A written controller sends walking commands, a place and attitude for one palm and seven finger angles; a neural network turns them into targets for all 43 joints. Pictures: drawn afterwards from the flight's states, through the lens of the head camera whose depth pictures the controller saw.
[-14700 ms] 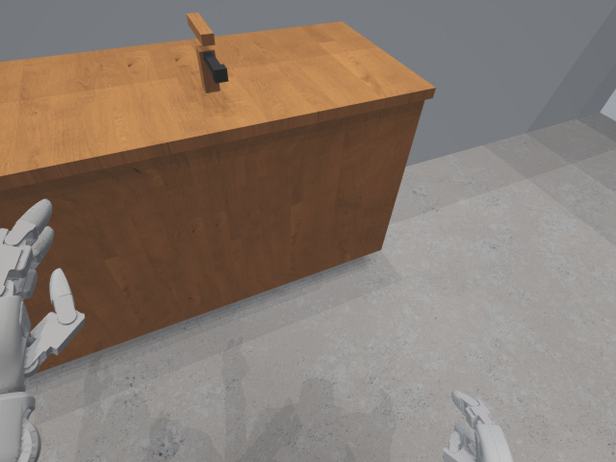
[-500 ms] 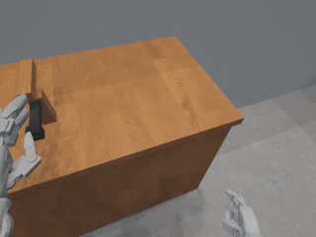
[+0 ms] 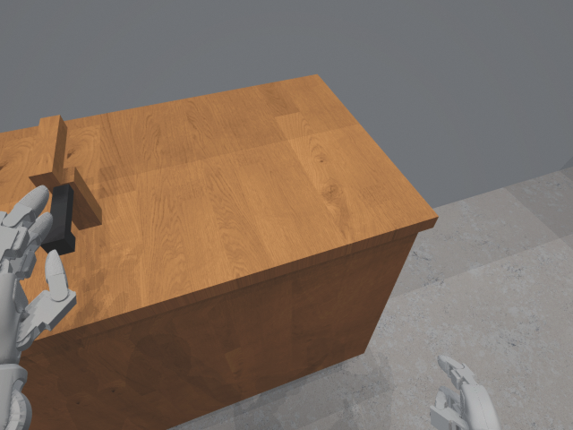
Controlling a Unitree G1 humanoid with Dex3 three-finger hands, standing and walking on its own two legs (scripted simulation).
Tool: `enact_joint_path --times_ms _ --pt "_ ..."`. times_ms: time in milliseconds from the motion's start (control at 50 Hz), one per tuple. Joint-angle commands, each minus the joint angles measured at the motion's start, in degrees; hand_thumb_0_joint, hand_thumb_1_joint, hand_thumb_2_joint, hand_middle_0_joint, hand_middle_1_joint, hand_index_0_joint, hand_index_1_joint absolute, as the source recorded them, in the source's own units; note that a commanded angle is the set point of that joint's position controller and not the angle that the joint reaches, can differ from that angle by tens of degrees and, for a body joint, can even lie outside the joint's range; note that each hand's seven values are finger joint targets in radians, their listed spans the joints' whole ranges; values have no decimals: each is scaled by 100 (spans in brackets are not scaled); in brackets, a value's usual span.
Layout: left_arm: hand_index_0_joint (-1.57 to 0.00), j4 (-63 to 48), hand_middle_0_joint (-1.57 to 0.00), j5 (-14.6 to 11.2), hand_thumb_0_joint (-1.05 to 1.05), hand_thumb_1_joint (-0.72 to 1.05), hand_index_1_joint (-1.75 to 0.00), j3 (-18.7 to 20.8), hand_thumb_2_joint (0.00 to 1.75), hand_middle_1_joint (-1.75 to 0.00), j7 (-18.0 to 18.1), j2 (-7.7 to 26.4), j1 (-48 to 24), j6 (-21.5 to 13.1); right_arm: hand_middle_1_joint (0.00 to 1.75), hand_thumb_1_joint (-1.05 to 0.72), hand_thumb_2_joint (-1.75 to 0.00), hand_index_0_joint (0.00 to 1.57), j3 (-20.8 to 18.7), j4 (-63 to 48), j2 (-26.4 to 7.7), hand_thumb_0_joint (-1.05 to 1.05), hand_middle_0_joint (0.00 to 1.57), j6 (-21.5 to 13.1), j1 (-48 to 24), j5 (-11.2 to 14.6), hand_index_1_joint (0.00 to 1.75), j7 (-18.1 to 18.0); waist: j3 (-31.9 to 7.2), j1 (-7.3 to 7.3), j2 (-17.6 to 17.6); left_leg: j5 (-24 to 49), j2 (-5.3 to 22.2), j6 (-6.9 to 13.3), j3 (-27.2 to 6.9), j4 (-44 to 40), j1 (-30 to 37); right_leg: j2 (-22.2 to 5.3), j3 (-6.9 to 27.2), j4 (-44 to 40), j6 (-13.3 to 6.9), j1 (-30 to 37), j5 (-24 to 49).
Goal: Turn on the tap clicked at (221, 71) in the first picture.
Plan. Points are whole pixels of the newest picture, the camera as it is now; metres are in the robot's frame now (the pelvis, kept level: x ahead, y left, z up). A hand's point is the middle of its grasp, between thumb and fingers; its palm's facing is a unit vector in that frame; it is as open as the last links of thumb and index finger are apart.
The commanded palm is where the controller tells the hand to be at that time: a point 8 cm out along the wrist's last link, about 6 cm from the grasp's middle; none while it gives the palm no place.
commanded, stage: come to a stop and stand still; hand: left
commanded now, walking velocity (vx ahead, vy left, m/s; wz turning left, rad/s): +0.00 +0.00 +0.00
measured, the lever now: (58, 241) +0.31 +0.32 +0.12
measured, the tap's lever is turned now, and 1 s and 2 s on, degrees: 0 0 0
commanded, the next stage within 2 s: none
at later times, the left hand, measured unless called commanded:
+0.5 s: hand out of the picture +0.16 +0.36 +0.17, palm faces +0.47 -0.83 -0.31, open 7.4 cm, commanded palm +0.10 +0.36 +0.18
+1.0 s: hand out of the picture +0.10 +0.39 +0.18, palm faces +0.36 -0.88 -0.32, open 7.4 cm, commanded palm +0.03 +0.43 +0.18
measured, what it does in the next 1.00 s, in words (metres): steps to the left: right foot, then left foot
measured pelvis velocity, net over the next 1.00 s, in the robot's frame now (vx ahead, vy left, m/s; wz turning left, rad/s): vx -0.13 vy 0.16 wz -0.02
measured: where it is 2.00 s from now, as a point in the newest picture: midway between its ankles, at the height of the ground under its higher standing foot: outside the picture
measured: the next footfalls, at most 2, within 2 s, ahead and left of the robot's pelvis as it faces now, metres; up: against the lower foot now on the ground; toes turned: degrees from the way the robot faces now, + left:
right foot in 0.64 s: -0.06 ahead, -0.02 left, +0.00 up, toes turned +0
left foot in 0.80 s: +0.01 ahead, +0.20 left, +0.00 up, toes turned -6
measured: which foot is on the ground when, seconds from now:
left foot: down 0.00-0.68, up 0.70-0.78, down 0.80-1.00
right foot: down 0.00-0.44, up 0.46-0.62, down 0.64-0.80, up 0.82-1.00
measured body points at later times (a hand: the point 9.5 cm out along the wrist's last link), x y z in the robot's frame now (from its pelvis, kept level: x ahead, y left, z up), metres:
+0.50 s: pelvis -0.06 +0.08 +0.00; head -0.06 +0.12 +0.45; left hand +0.13 +0.40 +0.19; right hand +0.11 -0.14 -0.06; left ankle +0.04 +0.13 -0.73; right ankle -0.06 -0.06 -0.72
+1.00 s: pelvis -0.13 +0.16 +0.01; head -0.12 +0.19 +0.45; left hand +0.07 +0.44 +0.20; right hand +0.03 -0.05 -0.06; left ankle -0.03 +0.21 -0.73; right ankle -0.12 +0.05 -0.70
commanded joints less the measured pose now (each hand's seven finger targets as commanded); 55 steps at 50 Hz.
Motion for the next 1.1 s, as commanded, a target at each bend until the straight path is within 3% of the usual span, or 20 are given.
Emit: enact_joint_path --times_ms 0,20,60,80,160,220,300,420,580,640,680,700,720,760,780,820,860,940,1020,1080 --pt "-20 -2191 -20 695 0 90 -30 3963 90 -30 201 5323 -5806 -986 30 -90 -90 20 -488 -818 -534 0 20 -815 310 -240 30 -115 214 193 -1986 901 -306 9 806 187 205 -980 964 -1244 1689 -1302 6049" --pt "-20 746 -20 373 0 90 -30 1842 90 -30 -43 2287 -2850 -847 30 -90 -90 20 -171 -756 -142 0 20 -885 -218 -200 30 -83 -870 230 -1809 1094 -552 55 173 -78 -25 -1221 1083 -30 1139 161 5990" --pt "-20 449 -20 181 0 90 -30 1052 90 -30 -4 1173 -1122 -828 30 -90 -90 20 -339 -884 -428 0 20 -915 -208 -53 30 11 -1143 321 -906 981 -267 132 127 -475 228 -1398 1312 170 949 848 5796" --pt "-20 139 -20 105 0 90 -30 371 90 -30 -61 518 -769 -859 30 -90 -90 20 -309 -819 -368 0 20 -920 -200 9 30 105 -1673 181 357 2080 -124 288 153 -743 1037 -1300 982 637 897 625 4935" --pt "-20 -1415 -20 234 0 90 -30 150 90 -30 -48 654 -580 -768 30 -90 -90 20 -348 -1043 -405 0 20 -915 -293 -106 30 401 -1616 168 444 3283 852 683 -859 -569 1375 -750 635 896 779 -642 289" --pt "-20 -1568 -20 302 0 90 -30 810 90 -30 58 1274 -368 -754 30 -90 -90 20 -286 -1176 -456 0 20 -919 -395 -92 30 329 -1038 135 -184 1216 623 327 -828 -743 -32 -823 548 -107 446 13 523" --pt "-20 -1448 -20 57 0 90 -30 1315 90 -30 171 1553 -776 -878 30 -90 -90 20 -213 -1032 -327 0 20 -812 -419 -127 30 79 -637 -21 -759 131 -75 -16 -493 -7 365 -1587 1422 -918 -122 -1053 150" --pt "-20 -1129 -20 301 0 90 -30 653 90 -30 113 1079 -1658 -929 30 -90 -90 20 -91 -926 -402 0 20 -988 -399 -205 30 -22 -383 59 1257 -2826 900 116 -1774 -2619 -528 -391 402 779 337 -401 -544" --pt "-20 -1222 -20 388 0 90 -30 544 90 -30 69 1035 -802 -677 30 -90 -90 20 -245 -906 -403 0 20 -959 -280 -233 30 208 -1038 156 711 -1932 296 -782 -687 -2401 319 -90 8 -325 210 102 -405" --pt "-20 -1371 -20 312 0 90 -30 925 90 -30 78 1371 -743 -687 30 -90 -90 20 -187 -928 -301 0 20 -743 -426 -268 30 188 -1073 157 -730 -1053 -359 -540 96 274 698 -1159 873 -1236 -325 -566 96" --pt "-20 -1440 -20 188 0 90 -30 901 90 -30 32 1208 -872 -610 30 -90 -90 20 -209 -859 -273 0 20 -686 -497 -143 30 201 -723 81 -1886 -927 -375 -251 -804 2981 794 -2339 1979 -1450 -952 -2247 -396" --pt "-20 -1340 -20 151 0 90 -30 750 90 -30 7 973 -984 -493 30 -90 -90 20 -208 -785 -227 0 20 -650 -406 -125 30 188 -438 -85 -1948 -982 26 -189 -1214 2616 580 -2453 1787 -1175 -843 -2447 -436" --pt "-20 -1417 -20 151 0 90 -30 715 90 -30 28 921 -1278 -466 30 -90 -90 20 -196 -761 -223 0 20 -646 -413 -90 30 183 -248 -225 -1578 -951 230 -136 -1291 1578 774 -2213 1519 -708 -585 -2640 -540" --pt "-20 -1354 -20 258 0 90 -30 653 90 -30 68 977 -1620 -518 30 -90 -90 20 -115 -584 -358 0 20 -665 -483 -147 30 94 -140 -234 1209 -827 101 -269 -1340 -1343 863 -681 573 1261 209 -2121 -757" --pt "-20 -1782 -20 320 0 90 -30 473 90 -30 92 960 -2182 -559 30 -90 -90 20 -165 -646 -472 0 20 -791 -600 -207 30 103 -61 -189 2755 -776 764 -187 -2417 -2249 782 -154 325 2485 426 -2285 -1298" --pt "-20 -1456 -20 440 0 90 -30 506 90 -30 110 1045 -2137 -637 30 -90 -90 20 -194 -593 -245 0 20 -962 -444 -211 30 141 -361 -63 1353 -1021 899 501 -2357 -2144 424 -139 804 3107 393 -1913 -903" --pt "-20 -1840 -20 367 0 90 -30 593 90 -30 54 1047 -1672 -578 30 -90 -90 20 -257 -668 -271 0 20 -973 -459 -223 30 246 -733 -68 784 -2221 840 -12 -2708 -2579 223 -157 851 3195 418 -1529 -642" --pt "-20 -2176 -20 333 0 90 -30 736 90 -30 69 1054 -601 -625 30 -90 -90 20 -211 -837 -302 0 20 -983 -644 -250 30 302 -980 102 876 -1928 467 -405 -1488 -2732 102 -91 193 1764 345 -640 -377" --pt "-20 -1423 -20 304 0 90 -30 1016 90 -30 90 1206 -172 -505 30 -90 -90 20 -136 -874 -230 0 20 -799 -441 -305 30 197 -846 143 797 -1934 300 -433 -1129 -2406 -481 -115 16 -496 171 694 -239" --pt "-20 -903 -20 255 0 90 -30 949 90 -30 40 1168 -394 -440 30 -90 -90 20 -146 -754 -248 0 20 -631 -342 -283 30 150 -907 49 -975 -896 -403 -292 -330 727 48 -1639 1428 -1582 -389 -293 343"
